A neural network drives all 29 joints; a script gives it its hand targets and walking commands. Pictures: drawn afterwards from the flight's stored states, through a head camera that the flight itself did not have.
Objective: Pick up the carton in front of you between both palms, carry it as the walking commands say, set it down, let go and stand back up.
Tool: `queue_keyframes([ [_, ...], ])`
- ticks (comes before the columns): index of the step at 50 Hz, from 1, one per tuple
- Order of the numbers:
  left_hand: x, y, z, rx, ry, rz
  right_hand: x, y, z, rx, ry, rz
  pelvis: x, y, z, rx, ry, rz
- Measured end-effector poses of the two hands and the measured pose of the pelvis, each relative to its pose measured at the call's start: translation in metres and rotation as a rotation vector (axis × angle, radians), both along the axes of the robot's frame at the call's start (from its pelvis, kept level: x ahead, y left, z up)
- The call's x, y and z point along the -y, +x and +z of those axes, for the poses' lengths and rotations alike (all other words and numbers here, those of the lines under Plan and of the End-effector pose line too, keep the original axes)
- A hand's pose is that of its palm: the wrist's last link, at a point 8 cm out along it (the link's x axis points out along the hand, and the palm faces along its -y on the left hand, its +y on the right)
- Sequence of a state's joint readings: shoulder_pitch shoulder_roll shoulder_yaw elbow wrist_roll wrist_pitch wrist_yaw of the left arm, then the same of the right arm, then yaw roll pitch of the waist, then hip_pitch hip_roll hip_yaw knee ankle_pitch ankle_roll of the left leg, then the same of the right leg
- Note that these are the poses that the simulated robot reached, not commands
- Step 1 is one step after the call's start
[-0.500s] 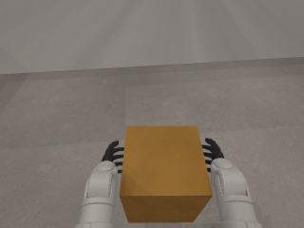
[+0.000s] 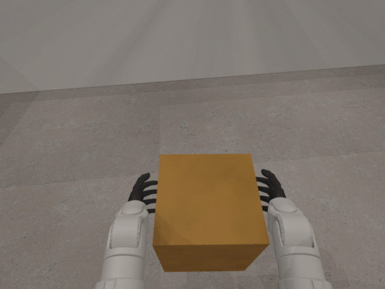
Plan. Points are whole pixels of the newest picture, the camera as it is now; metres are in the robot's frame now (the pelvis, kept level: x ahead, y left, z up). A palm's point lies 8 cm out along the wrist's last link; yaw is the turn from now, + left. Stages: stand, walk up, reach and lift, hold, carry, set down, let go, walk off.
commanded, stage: carry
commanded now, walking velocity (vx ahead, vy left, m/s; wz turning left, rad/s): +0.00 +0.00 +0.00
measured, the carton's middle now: (204, 216) +0.32 +0.00 -0.05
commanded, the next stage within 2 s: hold in 0.90 s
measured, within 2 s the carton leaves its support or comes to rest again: neither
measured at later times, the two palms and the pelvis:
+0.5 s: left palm (140, 211) +0.28 +0.14 +0.04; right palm (281, 207) +0.29 -0.15 +0.05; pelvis -0.01 -0.01 +0.00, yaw +0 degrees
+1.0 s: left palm (140, 211) +0.28 +0.14 +0.04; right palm (282, 207) +0.29 -0.15 +0.05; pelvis -0.01 -0.01 +0.00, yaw +0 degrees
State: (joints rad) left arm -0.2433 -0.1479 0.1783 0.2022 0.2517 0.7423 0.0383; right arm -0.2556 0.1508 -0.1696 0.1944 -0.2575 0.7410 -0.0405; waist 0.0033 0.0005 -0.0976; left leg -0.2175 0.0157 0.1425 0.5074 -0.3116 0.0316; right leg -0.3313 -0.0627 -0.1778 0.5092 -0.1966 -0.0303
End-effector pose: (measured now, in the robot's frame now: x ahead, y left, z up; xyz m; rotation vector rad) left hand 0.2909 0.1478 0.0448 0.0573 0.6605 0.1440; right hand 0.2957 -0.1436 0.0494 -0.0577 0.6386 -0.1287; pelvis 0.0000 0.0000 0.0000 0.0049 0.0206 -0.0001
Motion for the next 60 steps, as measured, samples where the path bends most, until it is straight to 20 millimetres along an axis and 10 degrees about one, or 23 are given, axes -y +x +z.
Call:
queue_keyframes([
  [60,0.0,-0.02,0.004,-0.005,0.008,0.006,0.003,-0.018,0.002,0.008,0.008,0.007,0.003,-0.013,0.006,0.124,-0.008,0.013],
])
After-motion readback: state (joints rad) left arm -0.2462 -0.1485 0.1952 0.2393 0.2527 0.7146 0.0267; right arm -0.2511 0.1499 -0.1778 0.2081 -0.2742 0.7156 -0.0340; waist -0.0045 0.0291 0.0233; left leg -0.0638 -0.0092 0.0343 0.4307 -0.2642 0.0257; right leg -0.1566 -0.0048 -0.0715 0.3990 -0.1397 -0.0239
